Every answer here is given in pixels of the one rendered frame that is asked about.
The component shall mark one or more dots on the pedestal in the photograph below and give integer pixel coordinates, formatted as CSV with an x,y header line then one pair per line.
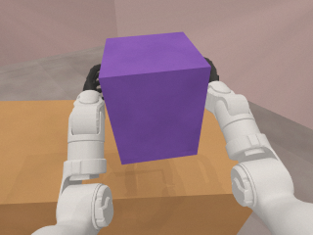
x,y
189,195

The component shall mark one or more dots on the robot left upper arm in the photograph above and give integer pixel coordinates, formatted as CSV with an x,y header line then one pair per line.
x,y
83,209

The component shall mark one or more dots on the robot right hand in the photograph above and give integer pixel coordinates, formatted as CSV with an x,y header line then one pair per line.
x,y
213,71

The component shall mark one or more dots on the carton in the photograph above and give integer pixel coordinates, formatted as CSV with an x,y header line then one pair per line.
x,y
154,87

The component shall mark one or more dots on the robot left forearm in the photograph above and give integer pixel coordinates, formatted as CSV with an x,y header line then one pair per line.
x,y
85,137

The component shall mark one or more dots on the robot left hand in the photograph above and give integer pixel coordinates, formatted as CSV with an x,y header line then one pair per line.
x,y
91,82

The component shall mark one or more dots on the robot right forearm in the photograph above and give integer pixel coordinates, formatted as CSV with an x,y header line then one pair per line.
x,y
244,142

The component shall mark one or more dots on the robot right upper arm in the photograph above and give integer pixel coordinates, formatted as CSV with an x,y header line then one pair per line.
x,y
265,186

